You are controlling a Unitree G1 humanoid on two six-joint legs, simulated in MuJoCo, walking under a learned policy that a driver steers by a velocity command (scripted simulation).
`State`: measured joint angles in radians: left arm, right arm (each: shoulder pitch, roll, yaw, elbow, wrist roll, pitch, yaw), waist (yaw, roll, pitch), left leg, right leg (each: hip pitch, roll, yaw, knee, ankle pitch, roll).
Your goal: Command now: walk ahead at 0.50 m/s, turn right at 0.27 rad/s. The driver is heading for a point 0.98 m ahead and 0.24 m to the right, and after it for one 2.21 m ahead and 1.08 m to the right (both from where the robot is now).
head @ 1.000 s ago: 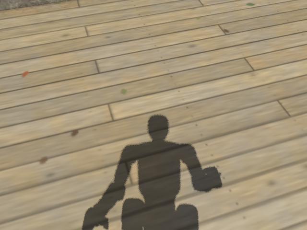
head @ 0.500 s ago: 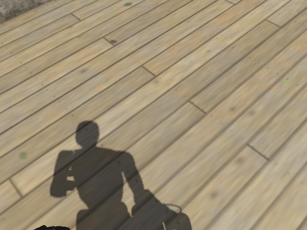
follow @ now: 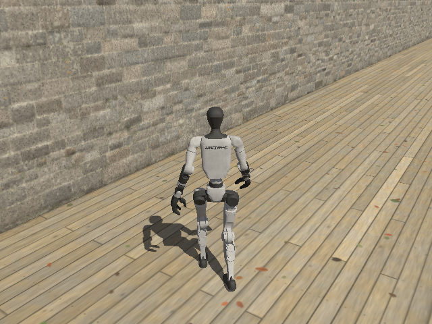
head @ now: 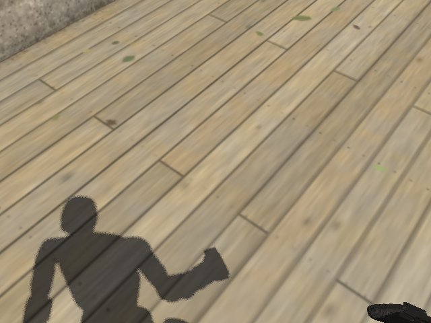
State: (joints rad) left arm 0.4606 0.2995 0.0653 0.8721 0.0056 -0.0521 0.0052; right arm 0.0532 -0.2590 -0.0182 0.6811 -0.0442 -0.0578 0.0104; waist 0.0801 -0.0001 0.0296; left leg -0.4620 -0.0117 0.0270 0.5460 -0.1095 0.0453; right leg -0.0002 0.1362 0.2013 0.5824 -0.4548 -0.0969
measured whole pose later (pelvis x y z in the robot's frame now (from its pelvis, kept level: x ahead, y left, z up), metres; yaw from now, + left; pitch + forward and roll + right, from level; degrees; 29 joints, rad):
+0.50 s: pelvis +0.27 -0.02 +0.01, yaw -2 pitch +1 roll +1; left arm 0.02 0.23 0.00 0.76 0.05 -0.07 -0.02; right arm 0.45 -0.24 -0.03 0.95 0.00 -0.06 0.01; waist -0.07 0.00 0.04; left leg 0.00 -0.01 0.05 0.50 -0.43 0.03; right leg -0.43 0.01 -0.06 0.52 -0.09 -0.09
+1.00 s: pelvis +0.53 -0.01 +0.01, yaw -1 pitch +1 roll -2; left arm 0.45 0.23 0.03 1.04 0.02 -0.08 0.01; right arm 0.03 -0.23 -0.02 0.79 -0.03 -0.04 0.03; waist 0.07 0.02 0.04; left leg -0.49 0.03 0.08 0.54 -0.12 0.08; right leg 0.13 0.06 -0.06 0.24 -0.38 -0.04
